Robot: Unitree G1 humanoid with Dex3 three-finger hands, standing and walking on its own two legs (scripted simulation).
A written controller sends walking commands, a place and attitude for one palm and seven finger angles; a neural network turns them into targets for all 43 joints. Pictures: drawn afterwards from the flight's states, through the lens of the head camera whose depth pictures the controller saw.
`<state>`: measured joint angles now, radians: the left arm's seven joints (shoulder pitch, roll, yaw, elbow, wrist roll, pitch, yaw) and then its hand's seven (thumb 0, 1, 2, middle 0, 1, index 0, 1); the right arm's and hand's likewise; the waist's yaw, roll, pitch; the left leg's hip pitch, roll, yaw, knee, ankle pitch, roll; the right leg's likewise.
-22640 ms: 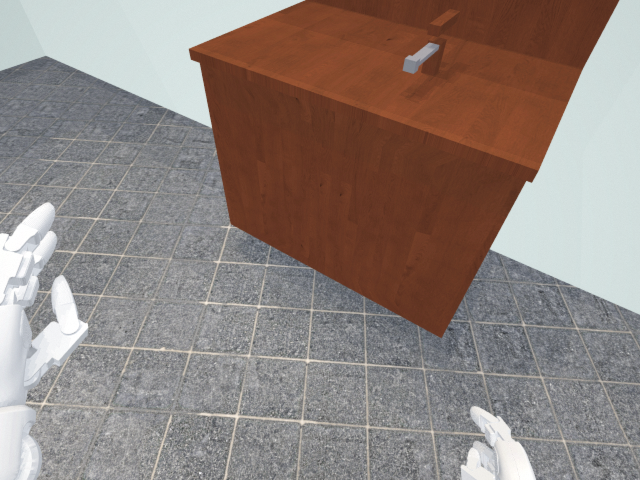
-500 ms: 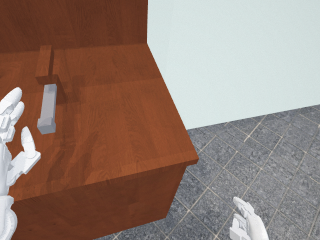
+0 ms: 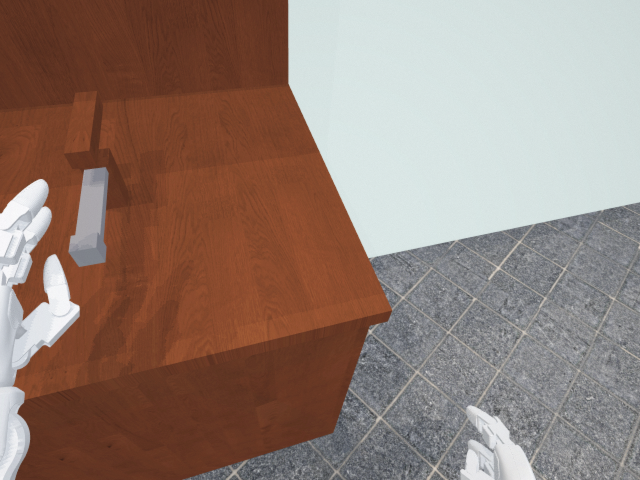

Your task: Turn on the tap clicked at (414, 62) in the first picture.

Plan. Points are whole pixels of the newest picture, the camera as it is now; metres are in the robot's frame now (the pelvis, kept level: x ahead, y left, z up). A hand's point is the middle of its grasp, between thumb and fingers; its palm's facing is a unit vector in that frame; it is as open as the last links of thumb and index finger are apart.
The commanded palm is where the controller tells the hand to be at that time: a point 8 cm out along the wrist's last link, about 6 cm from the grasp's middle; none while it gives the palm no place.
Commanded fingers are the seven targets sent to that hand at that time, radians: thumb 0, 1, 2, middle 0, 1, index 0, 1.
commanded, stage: come to a stop and stand still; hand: left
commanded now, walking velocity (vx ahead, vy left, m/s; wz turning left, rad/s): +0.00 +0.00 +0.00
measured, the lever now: (88, 249) +0.32 +0.31 +0.11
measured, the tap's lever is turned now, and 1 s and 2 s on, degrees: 0 0 0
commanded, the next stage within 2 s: look again from close up in 0.46 s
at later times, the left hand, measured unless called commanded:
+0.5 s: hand (64, 299) +0.23 +0.26 +0.16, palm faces +0.40 -0.86 -0.33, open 7.4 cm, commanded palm +0.17 +0.29 +0.18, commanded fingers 0.00 0.90 0.90 -0.20 -0.30 -0.20 -0.30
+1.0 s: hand (41, 295) +0.22 +0.27 +0.17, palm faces +0.41 -0.82 -0.41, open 7.4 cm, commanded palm +0.16 +0.30 +0.18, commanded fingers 0.00 0.90 0.90 -0.20 -0.30 -0.20 -0.30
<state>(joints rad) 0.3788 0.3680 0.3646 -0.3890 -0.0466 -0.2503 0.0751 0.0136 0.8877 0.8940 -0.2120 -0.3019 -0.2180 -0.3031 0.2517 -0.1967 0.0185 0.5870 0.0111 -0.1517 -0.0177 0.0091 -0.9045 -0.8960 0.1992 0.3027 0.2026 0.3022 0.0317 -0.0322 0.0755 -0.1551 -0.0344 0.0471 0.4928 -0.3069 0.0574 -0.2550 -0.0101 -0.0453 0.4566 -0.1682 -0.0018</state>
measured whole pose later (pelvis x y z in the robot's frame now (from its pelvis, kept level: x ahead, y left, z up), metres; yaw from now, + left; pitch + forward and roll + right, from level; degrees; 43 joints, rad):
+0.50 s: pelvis +0.01 +0.01 +0.00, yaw +0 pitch -2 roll -1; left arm 0.39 0.35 0.35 -0.47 -0.04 -0.23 0.10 0.01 0.89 0.89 -0.21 -0.30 -0.21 -0.30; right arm 0.20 -0.19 0.02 0.57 0.01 -0.13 -0.02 0.01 -0.90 -0.90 0.20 0.30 0.20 0.30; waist 0.03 -0.04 0.08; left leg -0.13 -0.04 0.04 0.48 -0.31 0.06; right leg -0.22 -0.01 -0.05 0.42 -0.16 0.01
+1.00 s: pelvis +0.00 +0.01 +0.00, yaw +3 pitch -3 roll -2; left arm 0.29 0.44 0.34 -0.42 0.00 -0.22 0.08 0.01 0.89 0.89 -0.21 -0.30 -0.21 -0.30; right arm 0.26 -0.21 0.04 0.54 0.01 -0.11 -0.06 0.01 -0.91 -0.90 0.20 0.30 0.20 0.30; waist 0.04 -0.04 0.08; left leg -0.16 -0.05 0.01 0.52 -0.31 0.07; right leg -0.24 -0.01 -0.04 0.49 -0.21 0.01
